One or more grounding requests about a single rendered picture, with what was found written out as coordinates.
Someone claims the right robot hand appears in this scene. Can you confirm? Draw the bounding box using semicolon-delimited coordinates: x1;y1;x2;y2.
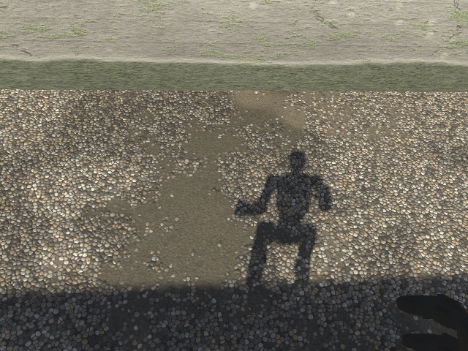
389;294;468;351

